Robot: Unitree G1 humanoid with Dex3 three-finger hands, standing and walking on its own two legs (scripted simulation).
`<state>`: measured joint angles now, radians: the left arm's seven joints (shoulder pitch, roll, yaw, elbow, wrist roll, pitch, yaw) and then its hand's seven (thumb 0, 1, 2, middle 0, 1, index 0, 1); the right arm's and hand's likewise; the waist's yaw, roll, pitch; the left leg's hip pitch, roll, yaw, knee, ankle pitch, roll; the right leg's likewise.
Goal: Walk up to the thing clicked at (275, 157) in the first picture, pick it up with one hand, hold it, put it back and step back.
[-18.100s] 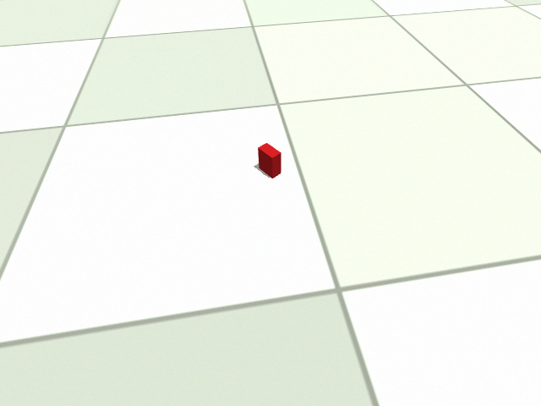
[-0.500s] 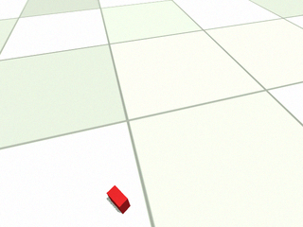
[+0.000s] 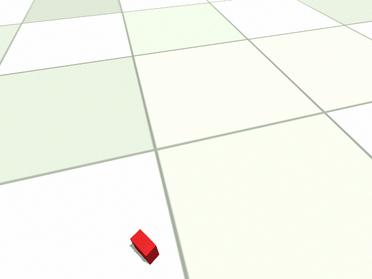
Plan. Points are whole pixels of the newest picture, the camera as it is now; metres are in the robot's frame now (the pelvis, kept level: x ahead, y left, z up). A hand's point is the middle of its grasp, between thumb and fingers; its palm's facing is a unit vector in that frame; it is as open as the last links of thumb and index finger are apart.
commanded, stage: stand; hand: left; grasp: from the side
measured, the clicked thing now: (145, 247) +0.41 +0.24 -0.71
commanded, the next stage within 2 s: go down in 0.30 s
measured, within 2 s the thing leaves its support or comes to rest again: neither
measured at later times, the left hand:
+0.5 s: hand out of the picture +0.10 +0.25 -0.16, palm faces +0.05 -0.94 -0.33, open 8.0 cm
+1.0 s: hand out of the picture +0.15 +0.28 -0.19, palm faces +0.08 -0.94 -0.33, open 16.8 cm
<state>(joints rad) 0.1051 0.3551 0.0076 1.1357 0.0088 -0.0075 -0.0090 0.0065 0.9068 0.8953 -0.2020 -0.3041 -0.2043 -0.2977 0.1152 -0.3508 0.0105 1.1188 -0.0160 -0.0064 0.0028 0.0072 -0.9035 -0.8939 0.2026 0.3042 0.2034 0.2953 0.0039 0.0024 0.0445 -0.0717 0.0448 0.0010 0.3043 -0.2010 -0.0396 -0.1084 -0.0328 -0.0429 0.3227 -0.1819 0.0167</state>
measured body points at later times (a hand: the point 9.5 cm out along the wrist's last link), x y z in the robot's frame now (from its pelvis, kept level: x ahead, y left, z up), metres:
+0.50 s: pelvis -0.01 +0.00 +0.00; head +0.02 +0.00 +0.44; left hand +0.09 +0.30 -0.13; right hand +0.08 -0.29 -0.13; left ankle -0.02 +0.14 -0.75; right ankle +0.00 -0.13 -0.75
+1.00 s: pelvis -0.01 +0.02 -0.06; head +0.06 +0.04 +0.39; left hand +0.14 +0.33 -0.17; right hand +0.13 -0.24 -0.15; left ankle -0.02 +0.14 -0.75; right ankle +0.00 -0.13 -0.75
